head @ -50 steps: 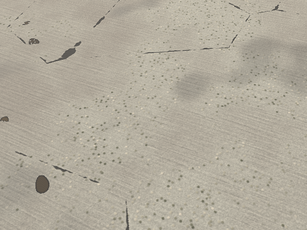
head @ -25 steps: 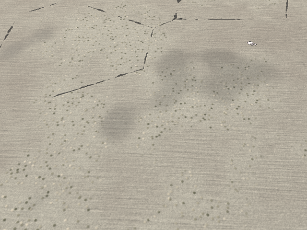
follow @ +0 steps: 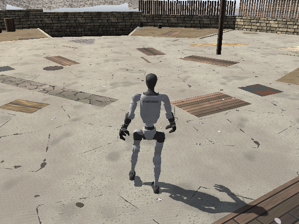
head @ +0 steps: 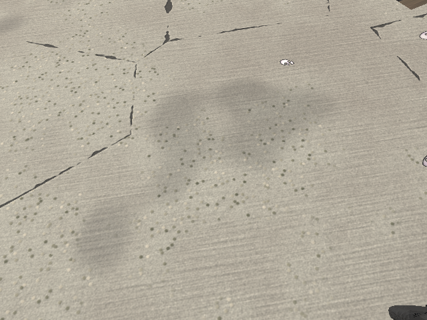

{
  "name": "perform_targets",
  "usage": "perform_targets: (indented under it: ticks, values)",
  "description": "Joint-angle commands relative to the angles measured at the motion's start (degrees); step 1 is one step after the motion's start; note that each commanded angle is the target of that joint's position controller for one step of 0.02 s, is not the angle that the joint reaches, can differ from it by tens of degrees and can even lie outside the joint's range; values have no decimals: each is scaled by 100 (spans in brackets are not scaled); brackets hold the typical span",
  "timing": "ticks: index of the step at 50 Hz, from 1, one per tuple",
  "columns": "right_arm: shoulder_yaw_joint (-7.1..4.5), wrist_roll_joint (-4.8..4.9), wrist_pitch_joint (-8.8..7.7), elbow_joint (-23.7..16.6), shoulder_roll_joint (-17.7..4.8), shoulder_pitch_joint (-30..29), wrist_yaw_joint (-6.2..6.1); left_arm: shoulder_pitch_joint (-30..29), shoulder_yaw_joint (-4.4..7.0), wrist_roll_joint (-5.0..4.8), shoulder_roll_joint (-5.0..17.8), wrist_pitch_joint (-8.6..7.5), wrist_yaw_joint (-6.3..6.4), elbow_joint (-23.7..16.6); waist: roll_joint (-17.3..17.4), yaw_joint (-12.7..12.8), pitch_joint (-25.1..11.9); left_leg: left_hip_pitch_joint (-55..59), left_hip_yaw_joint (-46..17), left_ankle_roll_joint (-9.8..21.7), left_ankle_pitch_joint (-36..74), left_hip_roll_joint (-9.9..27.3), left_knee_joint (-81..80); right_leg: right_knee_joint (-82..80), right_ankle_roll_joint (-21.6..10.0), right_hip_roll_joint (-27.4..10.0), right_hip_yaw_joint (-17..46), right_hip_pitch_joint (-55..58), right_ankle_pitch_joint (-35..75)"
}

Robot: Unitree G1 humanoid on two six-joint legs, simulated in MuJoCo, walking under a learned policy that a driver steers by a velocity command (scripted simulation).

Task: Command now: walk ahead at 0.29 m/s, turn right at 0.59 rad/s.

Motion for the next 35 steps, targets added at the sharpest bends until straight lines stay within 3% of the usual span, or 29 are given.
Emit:
perform_targets:
  ticks: [1, 3, 6, 7, 8, 9, 10, 11, 12, 13, 14, 16, 18, 22, 27, 29, 30, 31, 32, 33, 34, 35]
  values:
    - [-31, 37, -18, -372, -253, -230, 37, -119, 328, -40, 1092, 25, 124, -362, -687, -78, -577, 1040, 343, -61, 1019, -541, -963, -157, -588, -987, 645, -422, 2742]
    - [-59, 77, 1, -461, -344, -379, 69, -22, 328, -61, 1056, 92, 150, -298, -760, -37, -602, 1110, 197, -11, 998, -641, -1305, 70, -503, -1076, 983, -225, 2382]
    - [-168, 52, -46, -466, -605, -187, 96, -181, 316, -48, 949, 155, 208, -359, -901, -191, -670, 1275, -31, 171, 548, -645, -1755, 691, -398, -1185, 1617, 217, 2077]
    - [-199, 33, -84, -416, -645, 47, 91, -349, 300, -54, 894, 167, 220, -427, -939, -340, -725, 1562, 17, 270, 677, -612, -2020, 1009, -302, -1085, 1703, 241, 1951]
    - [-232, -33, -131, -380, -732, 340, 60, -449, 254, -51, 746, 162, 212, -509, -802, -496, -934, 2236, 2, 445, 1470, -384, -2392, 1596, -99, -755, 1579, 104, 1718]
    - [-281, -142, -130, -402, -1040, 764, 1, -353, 140, 54, 414, 147, 205, -655, 16, -551, -1632, 3632, -905, 838, 3369, 728, -2125, 3031, 196, -285, 1073, -601, 44]
    - [-282, -216, -16, -374, -1148, 843, -5, 953, 84, -21, 250, 159, 175, -579, 1511, 33, -2347, 5100, -2787, 2024, 4361, 2152, -2049, 4428, 518, 394, 699, -1992, -3421]
    - [-254, 4, 86, -443, -841, 685, 2, 1156, 210, -57, 943, 217, 161, -380, 1094, -7, -2322, 4778, -3177, 2125, 2661, 2226, -2272, 5136, 714, -163, 654, -2370, -2967]
    - [-149, 36, 157, -579, -472, 485, -32, 458, 318, -89, 1255, 321, 185, -409, 637, -242, -1665, 4232, -2318, 1855, 1730, 1762, -2398, 5391, 853, -357, 438, -2575, -2483]
    - [-90, 0, 248, -597, -354, 260, -53, 123, 338, -85, 1244, 437, 230, -449, 335, -229, -1325, 3649, -1748, 1644, 969, 1425, -2564, 5340, 924, -508, 264, -2561, -2114]
    - [-69, 7, 313, -616, -339, 57, -77, -42, 347, -62, 1208, 531, 254, -524, 390, -201, -970, 3067, -1394, 1604, 475, 1238, -2754, 5275, 965, -633, 189, -2480, -1877]
    - [-117, -71, 362, -560, -511, -55, -134, -9, 273, -74, 870, 597, 234, -588, 667, -112, -666, 2288, -625, 1559, 300, 858, -3103, 4881, 968, -675, -136, -1985, -1522]
    - [-146, -61, 366, -491, -543, 41, -168, -85, 219, -52, 694, 565, 235, -642, 669, -186, -772, 2472, -325, 1699, 639, 921, -3153, 4408, 965, -736, -274, -1928, -1422]
    - [-222, 1, 429, -432, -729, 30, -187, -439, 152, -13, 621, 522, 157, -798, 591, -308, -1011, 2728, -20, 1821, 746, 1212, -3169, 3442, 878, -975, -367, -1605, -1087]
    - [-294, 106, 527, -327, -925, 45, -113, -517, 183, -21, 722, 544, 12, -850, 686, -303, -904, 2749, 325, 1633, 348, 1330, -3047, 2251, 625, -895, -691, -978, -912]
    - [-278, 221, 572, -226, -899, 47, -98, -223, 203, 18, 665, 534, -32, -719, 576, -95, -914, 2575, 506, 1348, 211, 1207, -2620, 1121, 377, -681, -865, -291, -378]
    - [-237, 255, 589, -94, -730, 290, -79, -50, 251, 50, 769, 529, -19, -640, 367, -65, -867, 2233, 711, 1005, -145, 1013, -2220, 566, 186, -623, -706, 208, -19]
    - [-129, 134, 585, -77, -343, 482, -18, 36, 355, 62, 1208, 524, 53, -670, -888, -207, -781, 1337, 1314, 417, -1189, 433, -927, -123, -215, -1607, 734, 782, 1001]
    - [-112, -5, 538, -368, -341, 177, -38, -216, 418, 156, 1702, 504, 90, -855, -1995, -185, -538, 98, 1306, 10, -2898, -380, 179, -346, -1238, -2797, 2267, 576, 1618]
    - [-220, 23, 536, -392, -646, -190, -87, -194, 345, 293, 1433, 375, 72, -852, -1389, 103, -690, 202, 576, 25, -2968, -259, 1270, -360, -1446, -2750, 2048, 206, 1612]
    - [-250, 125, 563, -326, -647, -43, -88, -458, 261, 299, 1220, 267, 63, -801, -1237, -100, -687, 248, 396, 88, -2566, -199, 1572, -302, -1183, -2429, 1515, 120, 1545]
    - [-267, 132, 595, -142, -600, 211, -113, -796, 228, 212, 1079, 207, 61, -803, -1012, -269, -693, 281, 351, 82, -2159, -159, 1593, -232, -862, -2091, 1103, 160, 1363]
